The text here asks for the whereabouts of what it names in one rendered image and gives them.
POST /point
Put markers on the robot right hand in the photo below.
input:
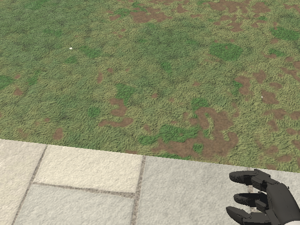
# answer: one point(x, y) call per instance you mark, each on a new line
point(277, 206)

